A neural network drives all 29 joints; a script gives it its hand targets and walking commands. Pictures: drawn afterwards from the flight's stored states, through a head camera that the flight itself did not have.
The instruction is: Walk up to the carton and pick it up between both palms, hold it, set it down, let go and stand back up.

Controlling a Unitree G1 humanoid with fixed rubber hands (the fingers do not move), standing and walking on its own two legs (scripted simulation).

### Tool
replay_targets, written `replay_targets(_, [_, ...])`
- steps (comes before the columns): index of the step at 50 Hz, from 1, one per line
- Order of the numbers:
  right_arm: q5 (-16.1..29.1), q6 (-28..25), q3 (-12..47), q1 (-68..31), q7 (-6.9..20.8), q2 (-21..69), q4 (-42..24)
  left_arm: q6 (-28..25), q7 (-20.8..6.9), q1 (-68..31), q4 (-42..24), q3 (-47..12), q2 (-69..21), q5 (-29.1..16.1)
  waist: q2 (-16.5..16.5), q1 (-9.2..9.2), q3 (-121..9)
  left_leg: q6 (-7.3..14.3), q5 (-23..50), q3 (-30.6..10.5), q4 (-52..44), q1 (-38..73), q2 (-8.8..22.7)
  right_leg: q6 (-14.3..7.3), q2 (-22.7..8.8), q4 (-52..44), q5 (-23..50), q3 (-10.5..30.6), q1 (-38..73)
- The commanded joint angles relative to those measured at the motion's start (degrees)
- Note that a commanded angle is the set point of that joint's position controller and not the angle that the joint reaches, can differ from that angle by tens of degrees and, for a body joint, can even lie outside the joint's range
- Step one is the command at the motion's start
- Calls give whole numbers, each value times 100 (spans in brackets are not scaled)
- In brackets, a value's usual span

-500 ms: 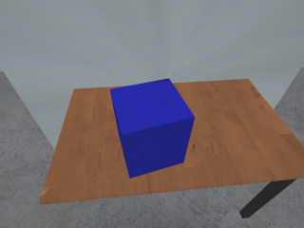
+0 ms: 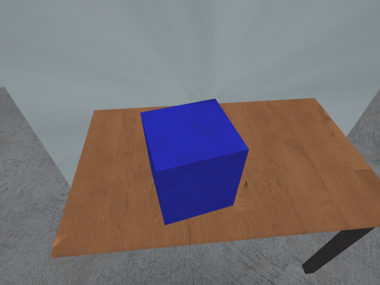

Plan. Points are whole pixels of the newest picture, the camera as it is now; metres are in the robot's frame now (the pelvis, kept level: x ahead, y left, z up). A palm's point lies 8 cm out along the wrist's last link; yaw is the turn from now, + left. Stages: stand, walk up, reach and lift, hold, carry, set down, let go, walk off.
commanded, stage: stand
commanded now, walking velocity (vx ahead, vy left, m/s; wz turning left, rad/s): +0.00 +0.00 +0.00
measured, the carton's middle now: (190, 162) +0.45 +0.01 -0.03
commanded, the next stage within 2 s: none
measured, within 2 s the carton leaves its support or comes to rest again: neither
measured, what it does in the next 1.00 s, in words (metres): stands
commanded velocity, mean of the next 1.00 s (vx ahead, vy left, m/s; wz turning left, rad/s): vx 0.00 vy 0.00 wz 0.00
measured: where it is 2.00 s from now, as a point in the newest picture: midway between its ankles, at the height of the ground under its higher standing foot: outside the picture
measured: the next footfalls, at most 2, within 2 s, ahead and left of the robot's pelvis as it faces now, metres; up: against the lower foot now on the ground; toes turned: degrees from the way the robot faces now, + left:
none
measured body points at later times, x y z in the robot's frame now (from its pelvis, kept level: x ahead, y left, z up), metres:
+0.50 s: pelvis +0.01 -0.01 +0.00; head +0.01 -0.01 +0.45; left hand +0.09 +0.29 -0.13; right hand +0.08 -0.31 -0.13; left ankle +0.01 +0.11 -0.75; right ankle +0.01 -0.13 -0.75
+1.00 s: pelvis +0.02 -0.01 +0.00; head +0.01 -0.02 +0.45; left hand +0.10 +0.28 -0.13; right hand +0.08 -0.31 -0.13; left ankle +0.01 +0.11 -0.75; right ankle +0.01 -0.13 -0.75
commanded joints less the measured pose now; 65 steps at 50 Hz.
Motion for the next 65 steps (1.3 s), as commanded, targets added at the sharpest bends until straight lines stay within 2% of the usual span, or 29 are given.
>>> replay_targets(1, [2,-103,-239,-146,-70,-1240,-276,-127,75,-267,-341,216,1228,-9,40,-22,-139,170,380,-686,-521,135,714,-214,-620,-342,350,520,-161])
replay_targets(9, [-6,-92,-281,-278,-79,-1259,-218,-134,90,-281,-337,214,1194,-2,13,-28,-217,136,621,-647,-505,267,705,-182,-632,-375,684,479,-54])
replay_targets(23, [2,-79,-291,-328,-82,-1227,-133,-131,92,-365,-348,250,1243,-4,-42,-51,-151,94,646,-607,-573,301,712,-206,-657,-417,782,497,2])
replay_targets(24, [-15,-79,-302,-330,-75,-1274,-130,-129,98,-328,-349,248,1211,-36,89,-13,-229,119,667,-608,-561,324,709,-211,-682,-427,804,523,69])
replay_targets(25, [-7,-70,-285,-312,-79,-1210,-123,-137,102,-343,-343,252,1257,-25,55,-41,-182,99,703,-586,-581,329,720,-212,-678,-422,856,518,42])
replay_targets(27, [-3,-75,-301,-327,-82,-1235,-123,-131,103,-333,-335,264,1253,-9,-32,-41,-176,92,570,-600,-593,336,714,-199,-653,-463,786,495,4])
replay_targets(31, [-6,-82,-301,-308,-62,-1218,-116,-133,102,-326,-343,247,1210,-11,71,-38,-137,89,546,-570,-589,343,715,-215,-671,-486,739,528,-21])
replay_targets(33, [-14,-75,-309,-308,-65,-1234,-96,-138,106,-360,-327,270,1255,-23,-24,-43,-121,94,510,-600,-638,346,721,-209,-663,-511,638,525,-20])
replay_targets(39, [-14,-76,-317,-313,-71,-1209,-116,-129,102,-358,-346,272,1240,-16,40,-52,-187,92,596,-570,-621,385,734,-216,-673,-500,794,532,34])
replay_targets(41, [-15,-71,-333,-336,-79,-1251,-114,-131,102,-411,-353,288,1265,-17,-27,-57,-187,79,593,-563,-631,396,728,-216,-651,-494,804,516,27])
replay_targets(45, [-8,-72,-309,-313,-71,-1209,-87,-128,100,-381,-339,300,1286,-28,5,-38,-106,72,474,-561,-676,318,728,-223,-661,-526,648,550,15])
replay_targets(52, [1,-72,-301,-321,-63,-1155,-117,-134,103,-353,-361,296,1251,-28,29,-62,-192,66,566,-534,-620,429,757,-235,-668,-526,861,565,7])
replay_targets(54, [-15,-73,-304,-285,-59,-1171,-111,-137,111,-349,-352,304,1280,-35,-56,-47,-211,75,611,-566,-643,388,741,-221,-661,-502,906,524,92])
replay_targets(56, [-18,-64,-320,-286,-64,-1244,-99,-138,106,-329,-362,309,1247,-38,68,-40,-164,70,632,-538,-633,388,737,-230,-668,-503,929,556,72])
replay_targets(58, [-14,-75,-292,-293,-58,-1167,-99,-128,98,-355,-367,301,1254,-40,-17,-56,-150,66,600,-530,-640,376,767,-227,-672,-506,937,551,49])
replay_targets(65, [-15,-75,-335,-312,-72,-1230,-113,-126,105,-342,-382,309,1245,-44,-16,-39,-220,59,705,-529,-648,433,760,-232,-674,-491,1057,534,96])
